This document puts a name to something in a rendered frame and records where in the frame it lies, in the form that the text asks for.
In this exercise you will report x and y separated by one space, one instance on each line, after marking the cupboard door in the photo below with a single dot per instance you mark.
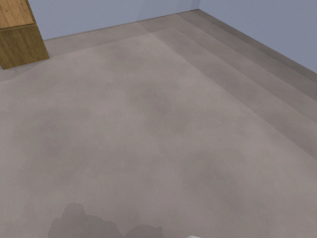
14 13

